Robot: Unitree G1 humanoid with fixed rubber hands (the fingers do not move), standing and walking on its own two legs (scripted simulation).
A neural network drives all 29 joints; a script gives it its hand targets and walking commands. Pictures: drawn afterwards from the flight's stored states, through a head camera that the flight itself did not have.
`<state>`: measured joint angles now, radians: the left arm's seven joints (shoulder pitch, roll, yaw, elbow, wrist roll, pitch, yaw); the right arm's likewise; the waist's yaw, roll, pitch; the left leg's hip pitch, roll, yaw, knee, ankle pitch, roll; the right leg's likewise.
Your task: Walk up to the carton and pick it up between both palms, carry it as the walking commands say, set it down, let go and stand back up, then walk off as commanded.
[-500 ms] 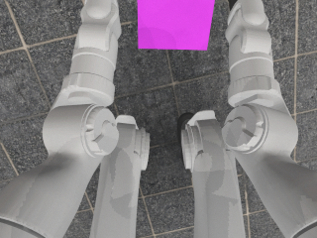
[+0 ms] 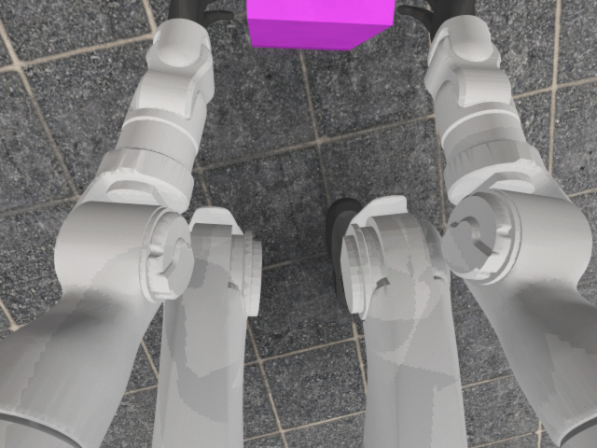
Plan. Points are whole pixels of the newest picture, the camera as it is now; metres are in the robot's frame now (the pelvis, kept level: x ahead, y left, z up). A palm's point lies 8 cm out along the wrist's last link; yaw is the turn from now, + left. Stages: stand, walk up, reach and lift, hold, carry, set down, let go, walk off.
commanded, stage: set down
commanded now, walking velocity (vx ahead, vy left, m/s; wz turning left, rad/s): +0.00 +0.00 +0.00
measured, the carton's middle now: out of the picture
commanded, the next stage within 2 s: let go in 1.58 s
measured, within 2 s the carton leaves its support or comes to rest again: neither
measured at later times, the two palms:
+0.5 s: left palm out of the picture +0.52 +0.08 -0.14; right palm out of the picture +0.50 -0.21 -0.13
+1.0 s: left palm out of the picture +0.53 +0.10 +0.00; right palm out of the picture +0.50 -0.21 +0.00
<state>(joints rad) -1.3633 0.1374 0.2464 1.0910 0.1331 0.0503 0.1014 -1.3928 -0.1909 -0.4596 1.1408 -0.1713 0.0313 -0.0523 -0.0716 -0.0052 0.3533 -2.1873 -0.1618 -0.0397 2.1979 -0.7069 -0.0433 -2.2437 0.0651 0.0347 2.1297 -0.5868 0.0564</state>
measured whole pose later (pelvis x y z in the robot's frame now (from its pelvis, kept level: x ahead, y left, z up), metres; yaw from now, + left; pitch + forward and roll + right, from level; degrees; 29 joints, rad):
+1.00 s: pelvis -0.03 -0.01 +0.13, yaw +0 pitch +27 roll +0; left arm -1.39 0.27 0.12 0.74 -0.10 0.31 0.19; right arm -1.34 -0.26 -0.23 0.70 0.12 0.29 -0.18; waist -0.07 0.02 0.52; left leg -1.66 -0.09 -0.05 1.76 -0.57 -0.02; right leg -1.72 0.05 0.03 1.70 -0.47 0.02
